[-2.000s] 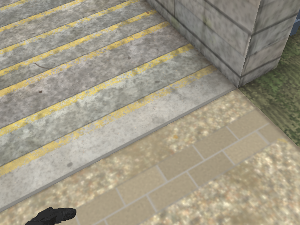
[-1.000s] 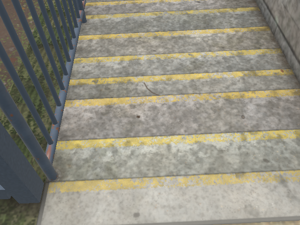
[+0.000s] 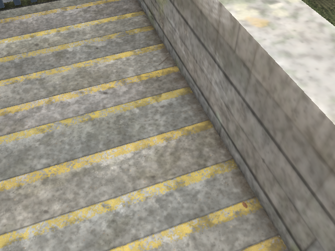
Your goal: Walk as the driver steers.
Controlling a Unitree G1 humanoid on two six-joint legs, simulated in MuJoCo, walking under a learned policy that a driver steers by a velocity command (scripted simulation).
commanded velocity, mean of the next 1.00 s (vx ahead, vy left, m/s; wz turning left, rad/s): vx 1.00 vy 0.00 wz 0.92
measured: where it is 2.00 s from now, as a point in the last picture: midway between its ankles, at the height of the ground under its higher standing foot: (10, 95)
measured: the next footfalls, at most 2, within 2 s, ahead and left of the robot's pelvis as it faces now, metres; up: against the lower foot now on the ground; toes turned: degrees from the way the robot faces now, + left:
left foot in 0.20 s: +0.39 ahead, +0.06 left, +0.00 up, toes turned +13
right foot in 0.62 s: +0.87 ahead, +0.08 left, +0.00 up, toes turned +39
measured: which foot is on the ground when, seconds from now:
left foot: up 0.00-0.18, down 0.20-0.62, up 0.64-1.00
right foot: down 0.00-0.20, up 0.22-0.60, down 0.62-1.00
